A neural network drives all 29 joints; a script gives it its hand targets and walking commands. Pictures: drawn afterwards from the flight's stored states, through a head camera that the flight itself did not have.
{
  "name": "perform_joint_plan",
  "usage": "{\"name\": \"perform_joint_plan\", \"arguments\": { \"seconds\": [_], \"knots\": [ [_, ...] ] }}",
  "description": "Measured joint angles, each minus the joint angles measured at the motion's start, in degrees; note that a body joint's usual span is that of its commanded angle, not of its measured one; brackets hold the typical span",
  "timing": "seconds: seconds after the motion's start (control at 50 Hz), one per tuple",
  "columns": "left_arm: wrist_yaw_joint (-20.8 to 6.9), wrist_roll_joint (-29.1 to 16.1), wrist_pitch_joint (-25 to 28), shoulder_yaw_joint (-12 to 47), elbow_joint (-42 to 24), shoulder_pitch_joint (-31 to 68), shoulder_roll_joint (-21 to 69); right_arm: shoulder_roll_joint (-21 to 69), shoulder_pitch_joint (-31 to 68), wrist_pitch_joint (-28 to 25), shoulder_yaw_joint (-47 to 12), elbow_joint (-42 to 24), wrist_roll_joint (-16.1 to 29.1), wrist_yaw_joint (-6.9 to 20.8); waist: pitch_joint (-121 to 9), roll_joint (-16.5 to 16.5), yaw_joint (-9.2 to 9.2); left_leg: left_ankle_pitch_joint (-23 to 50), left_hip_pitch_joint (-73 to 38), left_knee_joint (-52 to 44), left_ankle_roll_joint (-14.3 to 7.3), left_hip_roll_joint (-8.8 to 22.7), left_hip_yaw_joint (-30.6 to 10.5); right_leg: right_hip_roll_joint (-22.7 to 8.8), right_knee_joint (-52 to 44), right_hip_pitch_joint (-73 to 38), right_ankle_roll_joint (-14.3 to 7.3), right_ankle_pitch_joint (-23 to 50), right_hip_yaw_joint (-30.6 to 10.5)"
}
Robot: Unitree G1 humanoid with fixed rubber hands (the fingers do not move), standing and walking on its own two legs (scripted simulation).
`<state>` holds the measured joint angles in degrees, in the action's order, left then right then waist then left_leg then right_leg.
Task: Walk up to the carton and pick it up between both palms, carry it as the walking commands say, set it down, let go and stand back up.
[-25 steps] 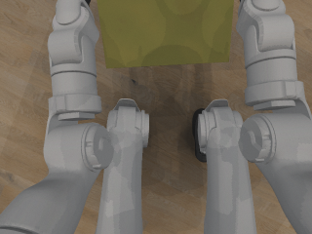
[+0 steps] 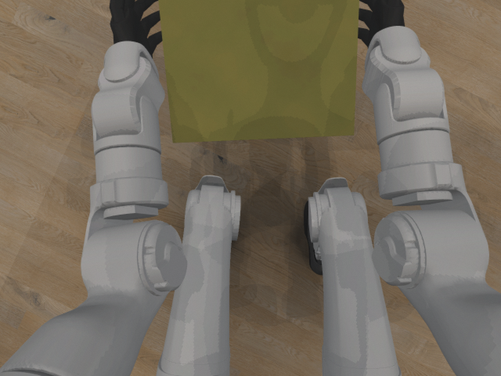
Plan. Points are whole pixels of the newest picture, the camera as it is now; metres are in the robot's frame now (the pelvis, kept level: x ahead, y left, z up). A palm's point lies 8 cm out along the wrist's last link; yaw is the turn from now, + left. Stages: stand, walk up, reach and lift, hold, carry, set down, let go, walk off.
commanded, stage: reach and lift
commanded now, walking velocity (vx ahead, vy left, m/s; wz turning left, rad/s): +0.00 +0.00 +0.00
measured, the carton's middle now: (256, 65) +0.52 +0.03 -0.14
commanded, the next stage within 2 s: none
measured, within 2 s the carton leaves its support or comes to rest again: neither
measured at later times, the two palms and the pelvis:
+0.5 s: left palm out of the picture +0.50 +0.19 +0.06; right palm out of the picture +0.51 -0.11 +0.05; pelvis +0.07 +0.01 +0.09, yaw +1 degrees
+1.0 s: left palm out of the picture +0.48 +0.17 +0.13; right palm out of the picture +0.50 -0.12 +0.12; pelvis +0.10 +0.00 +0.16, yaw +1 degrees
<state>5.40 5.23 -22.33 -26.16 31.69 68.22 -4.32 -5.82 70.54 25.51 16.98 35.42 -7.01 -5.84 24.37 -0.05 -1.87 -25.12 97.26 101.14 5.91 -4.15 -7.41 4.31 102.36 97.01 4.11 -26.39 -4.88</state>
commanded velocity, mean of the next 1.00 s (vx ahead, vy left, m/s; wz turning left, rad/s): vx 0.00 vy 0.00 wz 0.00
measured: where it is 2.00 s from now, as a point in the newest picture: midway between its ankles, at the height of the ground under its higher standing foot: (265, 246)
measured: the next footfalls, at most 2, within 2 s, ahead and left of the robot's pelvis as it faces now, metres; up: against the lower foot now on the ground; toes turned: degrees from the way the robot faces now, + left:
none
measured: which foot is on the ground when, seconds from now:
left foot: down 0.00-1.00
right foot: down 0.00-1.00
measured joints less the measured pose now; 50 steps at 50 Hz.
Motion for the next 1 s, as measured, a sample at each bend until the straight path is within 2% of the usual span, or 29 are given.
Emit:
{"name": "perform_joint_plan", "arguments": {
  "seconds": [0.08, 0.16, 0.22, 0.32, 0.42, 0.48, 0.56, 0.82, 0.92, 1.0],
  "knots": [
    [0.6, 1.0, -1.1, 1.5, 0.8, -0.3, -0.3, -0.1, 0.0, -0.4, 0.7, 2.6, -0.2, 0.5, -1.8, -0.4, 0.22, 0.8, -1.5, -2.3, 0.5, 0.1, -0.6, 0.0, -2.7, -1.7, -0.4, 0.7, 0.6],
    [0.6, 3.7, -2.1, 0.9, 3.4, -1.7, 1.1, 0.8, -2.7, -1.3, 2.8, 6.1, -1.5, 1.5, -9.3, -0.3, 0.01, 1.3, 0.5, -4.7, 0.3, -0.2, -0.9, 0.1, -5.1, 0.0, -0.6, 0.9, 0.6],
    [0.1, 4.5, -1.6, 0.1, 4.9, -3.5, 2.1, 1.1, -5.4, -0.6, 1.7, 5.9, -1.7, 1.2, -14.6, 0.4, -0.57, 1.2, 1.2, -5.9, 0.0, -0.1, -1.0, -0.1, -6.5, 0.5, -0.2, 0.8, 0.6],
    [-1.0, 5.8, -0.6, -1.5, 5.7, -10.0, 4.0, 3.9, -10.6, -0.4, 2.2, 6.7, -4.9, 1.5, -27.2, 0.7, -0.69, 0.3, 2.9, -8.6, -0.3, 0.0, -0.4, -0.5, -9.3, 2.0, 0.0, -0.2, 0.2],
    [-2.1, 9.2, -0.4, -4.3, 8.5, -14.5, 6.0, 7.4, -14.7, -1.8, 7.8, 10.9, -9.9, 2.8, -35.2, 0.2, -0.16, -0.6, -0.2, -12.6, -1.0, 0.1, 0.1, -1.2, -13.1, -1.1, -0.4, -1.4, -0.2],
    [-2.7, 11.1, 0.0, -4.6, 8.9, -17.1, 7.2, 8.8, -18.8, -2.4, 8.6, 9.9, -10.9, 3.0, -36.6, 0.2, 0.07, -0.6, -3.5, -15.9, -1.2, 0.2, 0.1, -1.5, -16.5, -4.5, -0.5, -1.3, -0.1],
    [-3.2, 12.0, 2.3, -4.5, 7.8, -21.5, 9.0, 9.7, -23.8, -3.0, 6.9, 7.0, -10.3, 3.0, -36.9, 0.1, -0.03, -0.1, -7.5, -20.2, -1.7, 0.6, 0.1, -1.7, -21.1, -8.6, -0.5, -0.6, 0.0],
    [-2.1, 8.4, 5.4, 0.2, 0.8, -28.9, 10.9, 10.1, -30.4, -7.0, 3.7, 1.5, -6.5, 3.2, -36.5, 0.3, 0.56, 1.5, -14.5, -27.9, -1.7, 1.2, -0.4, -2.0, -28.8, -15.6, -1.2, 1.0, 0.4],
    [-2.7, 9.1, 5.1, 0.1, 1.2, -30.4, 11.4, 10.5, -32.9, -5.5, 2.9, -0.2, -5.7, 2.8, -37.1, 0.4, 0.25, 1.5, -18.6, -30.4, -1.8, 1.6, 0.1, -1.9, -30.9, -19.3, -1.4, 1.1, 0.0],
    [-3.2, 10.3, 4.1, -1.0, 2.5, -32.1, 11.6, 11.2, -33.7, -3.5, 2.8, 0.7, -7.6, 2.8, -36.8, 0.2, -0.09, 2.2, -23.3, -33.9, -1.8, 1.7, 0.5, -2.1, -33.7, -23.6, -1.6, 1.6, -0.4]
  ]
}}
